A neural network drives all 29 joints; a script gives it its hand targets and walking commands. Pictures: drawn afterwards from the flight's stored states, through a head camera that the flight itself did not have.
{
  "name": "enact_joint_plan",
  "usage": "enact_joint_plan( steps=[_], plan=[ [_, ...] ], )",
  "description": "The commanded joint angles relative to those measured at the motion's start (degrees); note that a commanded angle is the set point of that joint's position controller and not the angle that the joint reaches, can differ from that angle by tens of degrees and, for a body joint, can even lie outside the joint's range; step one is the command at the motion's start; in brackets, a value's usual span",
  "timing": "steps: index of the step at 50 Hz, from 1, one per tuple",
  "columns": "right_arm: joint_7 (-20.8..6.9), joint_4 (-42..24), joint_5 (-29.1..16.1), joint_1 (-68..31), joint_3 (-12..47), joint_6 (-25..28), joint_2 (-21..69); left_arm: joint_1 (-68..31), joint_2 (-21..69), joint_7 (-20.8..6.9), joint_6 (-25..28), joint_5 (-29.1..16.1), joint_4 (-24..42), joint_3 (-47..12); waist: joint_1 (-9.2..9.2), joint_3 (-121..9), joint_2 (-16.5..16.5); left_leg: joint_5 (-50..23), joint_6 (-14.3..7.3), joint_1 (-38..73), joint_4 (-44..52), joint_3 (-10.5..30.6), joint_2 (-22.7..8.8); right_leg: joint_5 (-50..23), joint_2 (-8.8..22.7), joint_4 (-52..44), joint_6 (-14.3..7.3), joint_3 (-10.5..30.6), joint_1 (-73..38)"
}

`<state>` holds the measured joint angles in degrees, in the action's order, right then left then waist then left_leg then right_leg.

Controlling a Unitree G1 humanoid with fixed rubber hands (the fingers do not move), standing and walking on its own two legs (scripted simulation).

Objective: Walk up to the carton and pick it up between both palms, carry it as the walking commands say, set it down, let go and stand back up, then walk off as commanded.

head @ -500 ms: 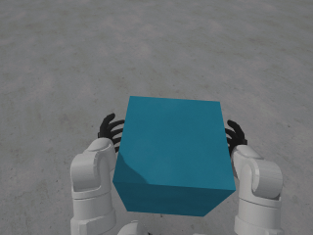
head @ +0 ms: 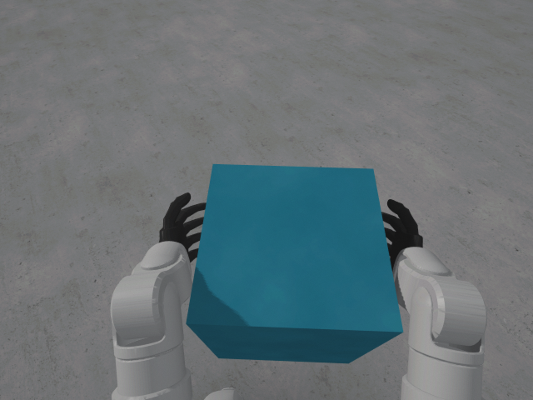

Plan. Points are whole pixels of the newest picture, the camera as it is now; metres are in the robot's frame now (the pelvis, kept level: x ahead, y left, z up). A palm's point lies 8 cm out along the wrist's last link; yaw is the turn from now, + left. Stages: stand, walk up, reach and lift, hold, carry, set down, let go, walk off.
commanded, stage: carry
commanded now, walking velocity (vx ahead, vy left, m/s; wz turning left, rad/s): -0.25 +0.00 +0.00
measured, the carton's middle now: (287, 273) +0.28 +0.01 +0.05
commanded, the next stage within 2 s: none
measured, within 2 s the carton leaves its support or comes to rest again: neither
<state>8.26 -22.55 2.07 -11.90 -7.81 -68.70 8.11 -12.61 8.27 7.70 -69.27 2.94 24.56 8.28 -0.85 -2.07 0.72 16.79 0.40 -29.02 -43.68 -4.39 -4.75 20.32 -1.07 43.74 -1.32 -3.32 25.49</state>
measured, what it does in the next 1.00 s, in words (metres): walks backwards: left foot, then right foot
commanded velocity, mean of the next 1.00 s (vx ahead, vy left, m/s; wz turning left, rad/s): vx -0.25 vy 0.00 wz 0.00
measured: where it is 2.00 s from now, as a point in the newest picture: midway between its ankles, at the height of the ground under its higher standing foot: outside the picture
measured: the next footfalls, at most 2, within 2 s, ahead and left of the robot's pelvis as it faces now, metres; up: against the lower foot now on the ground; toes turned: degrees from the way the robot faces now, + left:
left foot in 0.30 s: -0.10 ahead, +0.09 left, +0.00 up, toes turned +7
right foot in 0.58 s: -0.13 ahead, -0.16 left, +0.00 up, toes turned -2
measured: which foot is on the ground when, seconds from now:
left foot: down 0.00-0.00, up 0.02-0.28, down 0.30-0.60, up 0.62-0.90, down 0.92-1.00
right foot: down 0.00-0.30, up 0.32-0.56, down 0.58-0.94, up 0.96-1.00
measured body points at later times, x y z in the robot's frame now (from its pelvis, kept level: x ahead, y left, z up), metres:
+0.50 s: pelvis -0.16 -0.04 +0.01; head -0.17 -0.04 +0.46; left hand +0.11 +0.13 +0.12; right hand +0.12 -0.18 +0.11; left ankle -0.14 +0.08 -0.71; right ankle -0.13 -0.14 -0.66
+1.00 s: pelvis -0.35 -0.10 +0.01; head -0.34 -0.10 +0.46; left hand -0.09 +0.08 +0.10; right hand -0.07 -0.22 +0.09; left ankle -0.37 +0.01 -0.71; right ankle -0.21 -0.17 -0.68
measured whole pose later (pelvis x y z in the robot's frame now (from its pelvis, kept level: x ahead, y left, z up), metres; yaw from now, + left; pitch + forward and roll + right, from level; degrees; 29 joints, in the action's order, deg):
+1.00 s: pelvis -0.35 -0.10 +0.01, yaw +5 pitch +0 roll -1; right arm 8.7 -23.8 2.1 -7.9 -6.1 -70.1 7.5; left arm -9.2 7.8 7.4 -70.1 2.8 24.6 6.6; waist -0.8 0.5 0.4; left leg 21.7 -1.1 -18.5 -39.5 -1.3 -0.5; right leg 19.5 -0.4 44.2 1.0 -7.3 33.8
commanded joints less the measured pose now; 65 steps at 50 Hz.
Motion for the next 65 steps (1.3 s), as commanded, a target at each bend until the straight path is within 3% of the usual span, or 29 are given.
enact_joint_plan(
  steps=[1, 3, 5, 8, 12, 14, 15, 16, 19, 23, 27, 28, 29, 30, 31, 35, 40, 44, 45, 47, 48, 51, 53, 56, 58, 60, 62, 63, 65],
  plan=[
    [-7.0, -11.1, -15.5, -20.2, 38.9, -0.5, 48.6, -13.9, 51.4, -8.3, -0.5, -17.4, 4.5, -39.8, -0.81, -21.3, -12.9, 19.9, 1.2, -1.5, -14.9, 0.4, 4.3, -52.4, 27.2, -18.2, -11.0, 24.9, -13.7],
    [-7.2, -14.0, -17.4, -25.8, 41.4, -0.3, 49.3, -12.4, 51.6, -8.9, -0.7, -16.2, 3.5, -38.4, -0.96, -15.1, -8.7, 18.6, 0.8, -0.6, -27.2, 6.1, 3.4, -36.2, 25.9, -22.7, -12.3, 23.9, -4.7],
    [-7.5, -12.0, -17.6, -24.8, 42.6, -0.5, 52.6, -15.7, 52.4, -9.5, 0.0, -17.3, 5.7, -38.0, -0.24, -14.3, -12.2, 12.2, -0.1, -1.0, -26.2, 5.8, 2.2, -21.3, 20.6, -24.1, -9.0, 16.3, -4.4],
    [-7.1, -16.0, -18.3, -25.6, 42.3, 0.2, 51.4, -13.4, 53.8, -9.1, 0.4, -16.9, 5.0, -38.5, -0.17, -18.6, -8.5, 15.5, 0.6, 1.3, -12.3, 3.8, 3.3, -25.2, 19.3, -23.5, -8.8, 18.0, -10.5],
    [-7.0, -14.2, -17.9, -21.8, 41.7, -0.3, 50.3, -9.6, 51.5, -8.3, 0.1, -15.5, 3.7, -38.3, 0.41, -21.7, -14.1, 12.3, -0.6, 12.5, 9.9, 2.2, 4.7, -24.6, 16.3, -23.3, -7.4, 16.0, -11.1],
    [-7.5, -15.9, -18.0, -20.7, 40.9, 0.7, 52.0, -14.3, 53.2, -8.4, 1.5, -18.4, 9.3, -42.2, 0.62, -26.7, -1.3, 4.0, -1.9, 25.1, 20.8, 4.7, 0.7, -21.2, 14.1, -18.4, -1.6, 12.5, -6.6],
    [-7.2, -16.7, -17.7, -22.2, 41.1, 1.0, 51.2, -13.0, 54.0, -8.6, 1.3, -18.4, 7.0, -41.7, 0.6, -23.6, 10.4, -10.3, -6.3, 28.2, 24.1, 20.6, -12.4, -5.4, 6.6, -9.5, 1.6, 6.3, 4.4],
    [-7.7, -11.2, -17.4, -17.8, 39.8, 0.5, 52.8, -18.6, 52.2, -8.4, 0.9, -18.6, 11.3, -42.3, 2.37, -18.1, 21.7, -29.2, -14.2, 22.2, 23.8, 26.0, -22.5, 12.8, 0.0, 2.1, 3.6, -0.7, 11.1],
    [-7.9, -15.4, -17.0, -19.1, 40.9, 0.5, 51.8, -16.2, 53.3, -8.7, 0.9, -18.5, 10.9, -42.4, 1.32, -13.4, 2.5, -29.3, -14.8, 10.7, 22.0, 16.4, -18.6, 9.1, 1.4, 26.3, 3.6, 1.6, 6.4],
    [-7.2, -13.3, -16.1, -20.5, 38.7, -0.2, 46.1, -13.9, 49.8, -7.9, -0.7, -17.2, 6.3, -41.3, 0.73, -15.4, 10.9, -41.2, -12.2, 14.7, 14.8, 15.7, -14.4, 9.3, 1.9, 12.4, 3.0, 0.6, 4.3],
    [-6.8, -10.6, -14.9, -18.8, 38.4, -1.5, 46.2, -11.3, 50.0, -8.1, -2.3, -16.2, 1.5, -39.9, -0.48, -13.2, 15.3, -28.1, -7.3, 10.9, 13.5, 12.7, -11.8, -0.7, 2.2, -13.3, 2.7, 0.0, -5.5],
    [-6.9, -9.8, -14.2, -15.5, 37.3, -1.0, 45.8, -14.3, 49.7, -7.9, -1.6, -17.1, 4.4, -41.4, 0.06, -15.1, 10.3, -19.5, -4.1, 6.4, 11.9, 11.8, -9.5, -7.3, 5.3, -16.2, 2.2, 3.6, -10.6],
    [-7.3, -11.1, -15.1, -17.6, 38.1, -1.0, 45.3, -12.5, 48.0, -7.6, -1.3, -15.9, 4.1, -40.4, 0.37, -16.2, -0.4, -9.8, 0.0, 2.6, 1.5, 5.9, -4.1, -23.6, 16.6, -21.6, -0.4, 17.3, -14.6],
    [-6.9, -12.7, -15.3, -21.3, 39.1, -1.3, 46.2, -11.0, 50.6, -7.8, -1.4, -16.1, 1.4, -39.0, -0.26, -16.6, -16.5, 15.3, 3.0, -6.2, -9.4, -0.7, 3.6, -46.2, 28.2, -22.7, -7.6, 27.8, -18.0],
    [-7.1, -13.8, -16.4, -22.6, 39.9, -0.6, 47.9, -12.5, 52.4, -7.9, -0.8, -16.6, 3.1, -39.6, -1.07, -18.5, -12.4, 21.5, 1.2, -1.0, -20.1, 5.2, 4.8, -47.9, 28.2, -20.9, -12.1, 27.1, -10.8],
    [-6.9, -18.1, -19.6, -27.9, 44.2, 1.0, 53.1, -15.1, 52.9, -9.2, 1.1, -17.7, 8.6, -38.5, -0.01, -16.5, -11.2, 11.7, 1.2, -2.8, -26.7, 6.5, 2.3, -21.4, 19.2, -23.9, -6.7, 15.9, -11.1],
    [-6.4, -15.8, -17.8, -24.0, 42.8, -0.3, 48.6, -8.4, 50.4, -8.6, 0.2, -15.0, 2.7, -37.4, -0.34, -15.5, -10.3, 14.9, 0.0, 5.5, -8.7, 1.9, 4.4, -5.5, 20.1, -31.3, -7.9, 19.9, -6.4],
    [-6.8, -14.4, -17.6, -20.7, 41.1, -0.6, 49.0, -11.1, 50.1, -7.8, 0.2, -15.9, 6.2, -39.5, 0.55, -19.9, -14.5, 12.7, -2.5, 20.2, 17.8, -1.1, 6.4, -1.1, 17.3, -33.8, -2.8, 14.7, -7.3],
    [-6.9, -12.2, -17.4, -18.8, 40.1, -0.5, 49.2, -11.6, 50.1, -7.8, 0.4, -16.6, 6.0, -39.7, 0.66, -21.7, -9.9, 8.1, -2.8, 26.4, 26.3, 2.7, 3.4, 1.0, 12.6, -29.6, 0.9, 10.7, -4.3],
    [-6.8, -14.7, -17.8, -21.7, 40.0, 0.8, 50.9, -15.9, 51.2, -7.9, 0.9, -17.9, 8.8, -41.0, 1.91, -18.0, 18.7, -1.7, -13.5, 20.7, 30.1, 32.7, -22.4, 10.5, -0.6, 0.4, 6.4, -3.1, 8.0],
    [-7.3, -15.2, -18.2, -20.3, 39.9, 0.8, 52.1, -16.8, 52.5, -7.9, 0.9, -18.4, 10.5, -41.7, 2.38, -11.4, 14.7, -7.2, -17.0, 11.7, 29.9, 25.9, -23.6, 13.5, 0.8, 15.7, 4.8, 2.8, 10.8],
    [-7.8, -13.5, -16.7, -18.5, 39.5, 0.3, 50.7, -16.3, 52.8, -7.8, 0.8, -18.3, 10.6, -43.1, 0.71, -9.6, 5.4, -20.3, -11.7, 5.7, 23.5, 13.4, -12.8, 4.6, 0.3, 30.2, 4.0, 3.6, 6.9],
    [-7.7, -15.0, -17.0, -19.8, 38.9, 0.5, 49.5, -16.8, 53.1, -8.3, 0.0, -19.2, 10.2, -44.1, 0.28, -12.5, 12.1, -39.7, -10.2, 12.0, 16.3, 9.0, -10.3, 8.1, 1.3, 22.5, 4.1, 0.5, 7.6],
    [-7.2, -14.4, -16.3, -17.8, 38.1, -0.2, 46.2, -14.3, 49.8, -7.4, -0.8, -17.9, 9.2, -43.3, 0.92, -15.5, 16.0, -44.7, -10.5, 16.8, 13.9, 14.5, -12.5, 9.8, -0.6, 7.0, 3.6, -2.4, 2.4],
    [-7.3, -15.8, -16.3, -18.0, 38.1, 0.1, 46.6, -13.7, 51.1, -7.3, -0.5, -18.4, 9.8, -43.7, 0.6, -21.0, 17.5, -38.3, -9.7, 22.1, 13.9, 14.9, -12.6, 8.3, -1.1, -5.2, 3.3, -2.7, -2.1],
    [-6.7, -13.1, -14.6, -13.3, 37.3, -0.3, 45.4, -12.6, 50.7, -7.5, -0.9, -18.4, 7.9, -42.8, 0.09, -18.4, 14.3, -32.7, -3.6, 12.2, 8.9, 9.8, -8.1, -11.2, 5.3, -19.6, 2.0, 4.8, -10.9],
    [-6.5, -16.4, -15.6, -16.4, 39.5, 0.2, 46.2, -9.5, 50.4, -7.6, -0.1, -17.9, 6.5, -41.1, 0.33, -21.5, -15.7, 15.1, 2.5, -6.9, -10.0, 1.0, 3.7, -68.1, 27.2, -17.6, -7.5, 24.9, -24.6],
    [-6.8, -19.8, -18.8, -24.3, 43.2, 0.9, 49.8, -12.0, 52.1, -8.1, 1.3, -18.5, 9.4, -39.5, -0.5, -20.1, -20.5, 21.3, 2.2, -7.0, -19.4, 5.0, 4.6, -75.0, 26.2, -15.1, -10.8, 24.0, -20.8],
    [-6.3, -17.8, -19.0, -22.6, 43.5, 1.2, 51.4, -11.3, 51.8, -8.6, 1.3, -18.2, 8.7, -39.0, -0.61, -19.3, -10.2, 17.2, 0.9, -3.9, -26.9, 7.2, 4.2, -56.4, 22.1, -17.3, -8.3, 17.0, -16.1]
  ],
)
